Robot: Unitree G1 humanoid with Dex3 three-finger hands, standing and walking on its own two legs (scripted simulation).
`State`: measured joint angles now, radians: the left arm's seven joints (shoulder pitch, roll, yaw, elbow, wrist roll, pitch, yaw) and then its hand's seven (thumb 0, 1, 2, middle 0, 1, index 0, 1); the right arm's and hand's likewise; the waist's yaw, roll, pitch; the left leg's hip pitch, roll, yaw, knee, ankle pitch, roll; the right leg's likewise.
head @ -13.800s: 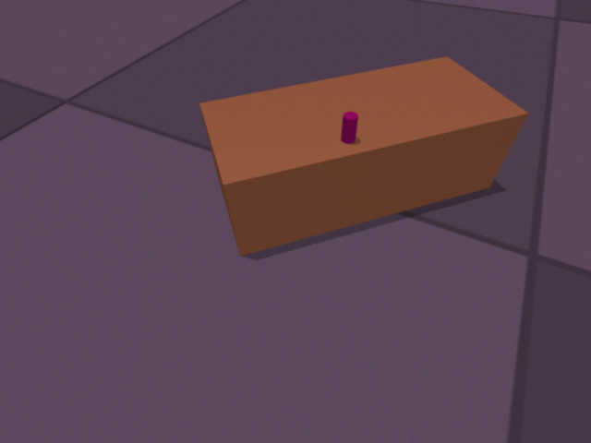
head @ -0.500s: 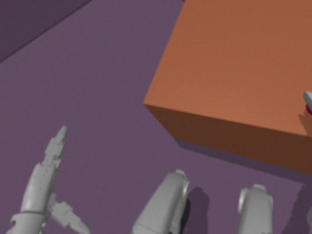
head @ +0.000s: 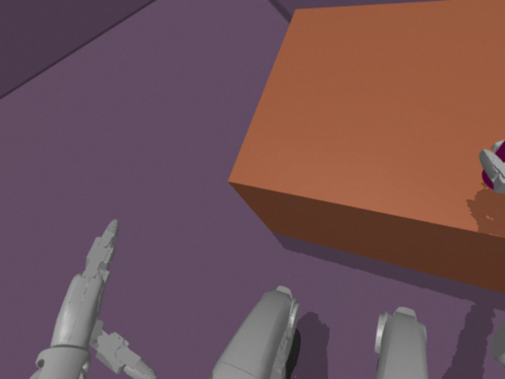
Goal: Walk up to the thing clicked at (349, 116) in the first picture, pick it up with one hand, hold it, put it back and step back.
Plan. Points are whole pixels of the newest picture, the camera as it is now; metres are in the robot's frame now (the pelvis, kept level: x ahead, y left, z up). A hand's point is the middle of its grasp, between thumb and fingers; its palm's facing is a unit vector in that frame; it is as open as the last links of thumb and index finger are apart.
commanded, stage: settle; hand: right
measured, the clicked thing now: out of the picture +0.48 -0.25 -0.04
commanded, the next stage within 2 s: lift in 0.10 s
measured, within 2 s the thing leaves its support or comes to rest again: neither
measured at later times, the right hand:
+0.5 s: hand out of the picture +0.48 -0.25 +0.00, palm faces +0.24 +0.97 +0.01, open 8.1 cm
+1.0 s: hand out of the picture +0.41 -0.23 +0.09, palm faces +0.26 +0.97 +0.00, open 8.1 cm
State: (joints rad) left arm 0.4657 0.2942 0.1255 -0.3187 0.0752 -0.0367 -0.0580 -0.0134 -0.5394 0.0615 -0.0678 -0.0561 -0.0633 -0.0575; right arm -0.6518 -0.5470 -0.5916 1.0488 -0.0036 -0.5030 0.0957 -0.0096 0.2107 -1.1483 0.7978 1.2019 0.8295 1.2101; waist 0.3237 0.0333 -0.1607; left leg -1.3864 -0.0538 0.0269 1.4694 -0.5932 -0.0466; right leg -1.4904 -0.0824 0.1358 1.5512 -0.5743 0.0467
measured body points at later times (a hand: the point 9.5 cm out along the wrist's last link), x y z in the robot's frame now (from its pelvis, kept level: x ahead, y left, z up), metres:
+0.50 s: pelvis +0.01 -0.01 +0.03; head +0.16 -0.09 +0.44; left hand +0.18 +0.25 +0.09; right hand +0.46 -0.30 +0.00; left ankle +0.05 +0.15 -0.56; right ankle +0.06 -0.14 -0.56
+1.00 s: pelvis +0.03 -0.01 +0.08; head +0.11 -0.05 +0.52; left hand +0.20 +0.25 +0.10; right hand +0.39 -0.28 +0.10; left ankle +0.05 +0.15 -0.56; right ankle +0.06 -0.14 -0.56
